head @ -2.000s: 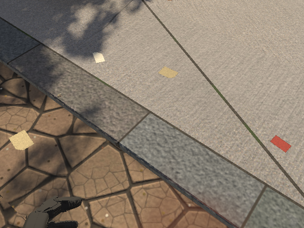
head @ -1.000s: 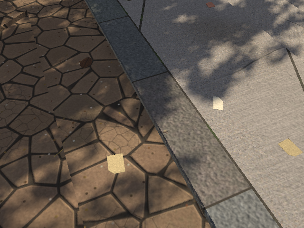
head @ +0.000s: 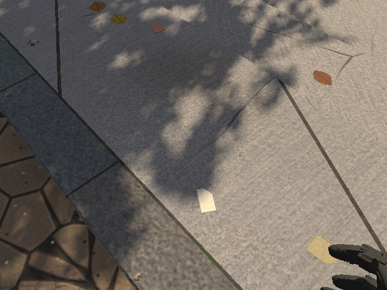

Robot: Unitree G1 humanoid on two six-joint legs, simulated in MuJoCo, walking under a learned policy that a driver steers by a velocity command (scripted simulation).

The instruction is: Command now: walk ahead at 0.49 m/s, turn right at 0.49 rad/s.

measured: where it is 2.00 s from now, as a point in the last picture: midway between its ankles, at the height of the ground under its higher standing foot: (222, 147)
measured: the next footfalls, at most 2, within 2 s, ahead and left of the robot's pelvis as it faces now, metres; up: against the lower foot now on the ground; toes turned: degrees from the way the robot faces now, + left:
left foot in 0.02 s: +0.25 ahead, +0.16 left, +0.03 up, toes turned -6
right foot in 0.42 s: +0.28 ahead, -0.09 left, +0.04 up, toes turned -9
